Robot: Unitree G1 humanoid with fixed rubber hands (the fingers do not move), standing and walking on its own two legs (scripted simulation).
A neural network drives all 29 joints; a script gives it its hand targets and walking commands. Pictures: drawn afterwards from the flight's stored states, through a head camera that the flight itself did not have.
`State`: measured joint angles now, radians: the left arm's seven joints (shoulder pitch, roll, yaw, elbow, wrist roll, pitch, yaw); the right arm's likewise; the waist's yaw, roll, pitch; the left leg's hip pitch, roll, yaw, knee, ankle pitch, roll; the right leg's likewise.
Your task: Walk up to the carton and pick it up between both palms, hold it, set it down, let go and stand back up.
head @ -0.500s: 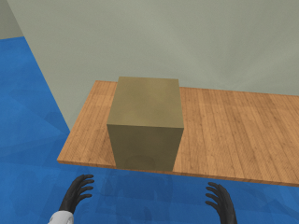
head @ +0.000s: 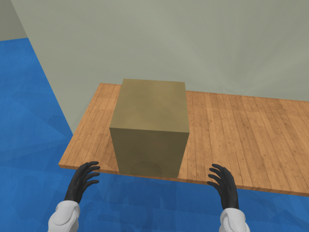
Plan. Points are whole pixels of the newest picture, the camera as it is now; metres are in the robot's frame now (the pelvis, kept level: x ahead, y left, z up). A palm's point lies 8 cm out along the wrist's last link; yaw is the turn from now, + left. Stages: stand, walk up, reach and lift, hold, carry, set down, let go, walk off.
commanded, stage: reach and lift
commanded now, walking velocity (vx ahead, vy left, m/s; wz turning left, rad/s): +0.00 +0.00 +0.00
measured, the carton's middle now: (151, 129) +0.43 +0.03 +0.00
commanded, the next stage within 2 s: none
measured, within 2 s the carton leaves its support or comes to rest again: neither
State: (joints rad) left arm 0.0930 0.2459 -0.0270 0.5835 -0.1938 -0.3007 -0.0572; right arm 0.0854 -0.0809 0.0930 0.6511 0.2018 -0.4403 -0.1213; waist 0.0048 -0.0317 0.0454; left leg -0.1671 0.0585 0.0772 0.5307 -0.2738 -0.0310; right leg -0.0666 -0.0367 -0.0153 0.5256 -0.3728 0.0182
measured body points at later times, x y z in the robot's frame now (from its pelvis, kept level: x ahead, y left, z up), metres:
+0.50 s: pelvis -0.01 +0.00 +0.01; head +0.00 +0.01 +0.46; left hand +0.31 +0.21 +0.06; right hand +0.30 -0.17 +0.06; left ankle +0.01 +0.14 -0.73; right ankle -0.05 -0.13 -0.73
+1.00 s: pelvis -0.01 +0.00 +0.01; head +0.02 +0.01 +0.46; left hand +0.39 +0.21 +0.11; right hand +0.38 -0.17 +0.11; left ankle +0.01 +0.14 -0.73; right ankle -0.05 -0.13 -0.73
